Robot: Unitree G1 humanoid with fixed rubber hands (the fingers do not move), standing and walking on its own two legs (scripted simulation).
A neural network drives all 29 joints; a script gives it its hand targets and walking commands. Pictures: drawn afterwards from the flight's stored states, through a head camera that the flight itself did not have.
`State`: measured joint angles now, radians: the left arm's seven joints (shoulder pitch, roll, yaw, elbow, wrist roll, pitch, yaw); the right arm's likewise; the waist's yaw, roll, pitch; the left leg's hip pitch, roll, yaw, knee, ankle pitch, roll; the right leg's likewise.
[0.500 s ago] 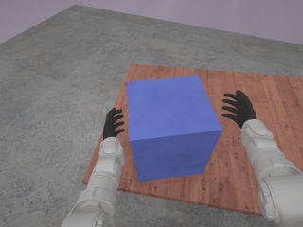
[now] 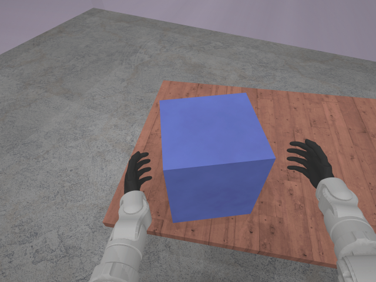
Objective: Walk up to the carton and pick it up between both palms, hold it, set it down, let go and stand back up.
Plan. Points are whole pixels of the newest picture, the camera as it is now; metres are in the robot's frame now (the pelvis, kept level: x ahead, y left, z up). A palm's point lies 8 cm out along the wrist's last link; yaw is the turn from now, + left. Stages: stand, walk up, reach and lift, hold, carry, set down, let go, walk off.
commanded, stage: set down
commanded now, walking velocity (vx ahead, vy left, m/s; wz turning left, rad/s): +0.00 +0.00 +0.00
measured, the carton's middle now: (207, 160) +0.42 +0.03 +0.00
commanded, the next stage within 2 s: none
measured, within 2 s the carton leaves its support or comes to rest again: neither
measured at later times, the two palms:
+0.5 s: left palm (126, 215) +0.25 +0.18 +0.01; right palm (334, 215) +0.33 -0.25 +0.00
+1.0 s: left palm (120, 244) +0.19 +0.18 +0.00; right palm (343, 249) +0.27 -0.26 -0.02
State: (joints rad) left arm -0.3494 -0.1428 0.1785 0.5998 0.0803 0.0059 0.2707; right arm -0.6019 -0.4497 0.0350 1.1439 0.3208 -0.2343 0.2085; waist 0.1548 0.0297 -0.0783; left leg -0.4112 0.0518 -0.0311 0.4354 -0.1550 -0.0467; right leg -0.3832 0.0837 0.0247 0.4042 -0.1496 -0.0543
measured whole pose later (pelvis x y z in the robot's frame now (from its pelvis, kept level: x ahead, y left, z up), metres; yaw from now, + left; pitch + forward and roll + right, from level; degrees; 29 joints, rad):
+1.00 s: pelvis +0.00 +0.00 +0.00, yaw +0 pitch +7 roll -1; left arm 0.22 -0.13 -0.04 0.12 0.05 -0.01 0.29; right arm -0.01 -0.49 0.03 0.84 0.39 -0.41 0.34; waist 0.15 -0.03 -0.08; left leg -0.41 0.05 -0.03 0.44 -0.15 -0.05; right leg -0.38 0.08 0.02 0.40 -0.15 -0.06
